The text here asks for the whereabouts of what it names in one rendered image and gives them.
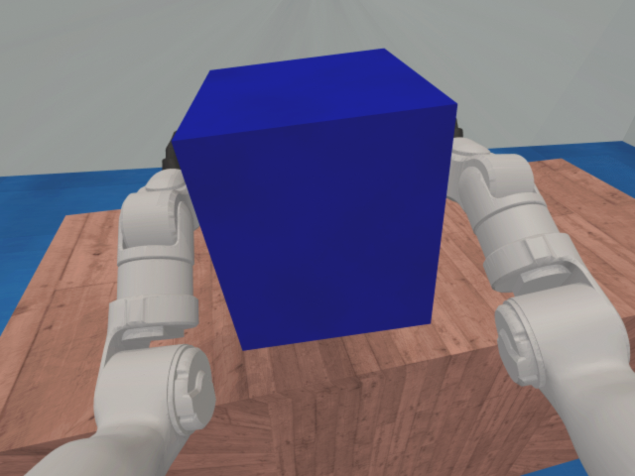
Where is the robot right upper arm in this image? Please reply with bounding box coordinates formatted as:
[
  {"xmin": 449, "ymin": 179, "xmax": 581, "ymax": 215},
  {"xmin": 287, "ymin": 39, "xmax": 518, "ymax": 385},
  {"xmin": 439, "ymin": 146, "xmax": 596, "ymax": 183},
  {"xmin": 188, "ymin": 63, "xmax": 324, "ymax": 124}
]
[{"xmin": 495, "ymin": 283, "xmax": 635, "ymax": 476}]

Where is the left robot hand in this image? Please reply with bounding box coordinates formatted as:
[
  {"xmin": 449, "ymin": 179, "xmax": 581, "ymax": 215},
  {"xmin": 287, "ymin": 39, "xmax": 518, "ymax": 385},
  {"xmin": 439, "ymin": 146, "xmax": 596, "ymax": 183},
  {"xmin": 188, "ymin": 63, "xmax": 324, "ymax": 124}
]
[{"xmin": 162, "ymin": 131, "xmax": 181, "ymax": 170}]

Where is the pedestal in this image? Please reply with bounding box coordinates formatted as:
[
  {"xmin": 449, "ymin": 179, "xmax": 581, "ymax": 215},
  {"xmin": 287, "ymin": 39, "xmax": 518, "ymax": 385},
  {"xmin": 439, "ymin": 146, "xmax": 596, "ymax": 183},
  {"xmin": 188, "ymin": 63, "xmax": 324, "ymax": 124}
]
[{"xmin": 0, "ymin": 159, "xmax": 635, "ymax": 476}]

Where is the robot left upper arm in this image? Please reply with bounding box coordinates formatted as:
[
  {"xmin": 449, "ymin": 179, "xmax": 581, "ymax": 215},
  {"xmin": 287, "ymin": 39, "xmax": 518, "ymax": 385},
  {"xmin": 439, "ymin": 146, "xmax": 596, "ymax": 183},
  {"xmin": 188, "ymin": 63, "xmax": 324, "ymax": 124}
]
[{"xmin": 24, "ymin": 344, "xmax": 216, "ymax": 476}]

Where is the right robot forearm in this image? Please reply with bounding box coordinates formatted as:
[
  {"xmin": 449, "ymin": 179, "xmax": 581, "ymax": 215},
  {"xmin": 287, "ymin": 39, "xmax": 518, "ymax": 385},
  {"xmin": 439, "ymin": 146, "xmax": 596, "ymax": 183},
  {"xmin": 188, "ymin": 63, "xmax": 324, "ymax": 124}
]
[{"xmin": 446, "ymin": 137, "xmax": 630, "ymax": 362}]

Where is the right robot hand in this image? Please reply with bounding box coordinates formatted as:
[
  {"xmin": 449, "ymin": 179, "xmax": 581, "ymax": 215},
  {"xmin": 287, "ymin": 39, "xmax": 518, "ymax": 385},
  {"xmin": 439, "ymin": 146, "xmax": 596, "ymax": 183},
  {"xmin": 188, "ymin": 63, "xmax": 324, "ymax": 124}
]
[{"xmin": 453, "ymin": 118, "xmax": 463, "ymax": 138}]

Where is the left robot forearm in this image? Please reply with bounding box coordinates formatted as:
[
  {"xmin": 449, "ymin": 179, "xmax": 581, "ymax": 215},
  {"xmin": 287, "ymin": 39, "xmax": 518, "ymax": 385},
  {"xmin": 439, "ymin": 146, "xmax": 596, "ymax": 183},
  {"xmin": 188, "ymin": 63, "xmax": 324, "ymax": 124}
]
[{"xmin": 93, "ymin": 169, "xmax": 199, "ymax": 425}]

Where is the carton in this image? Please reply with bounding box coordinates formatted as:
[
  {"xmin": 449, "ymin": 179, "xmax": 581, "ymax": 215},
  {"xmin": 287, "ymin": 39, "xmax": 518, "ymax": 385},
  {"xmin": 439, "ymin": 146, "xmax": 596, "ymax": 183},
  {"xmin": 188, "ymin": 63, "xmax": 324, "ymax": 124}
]
[{"xmin": 172, "ymin": 49, "xmax": 457, "ymax": 351}]

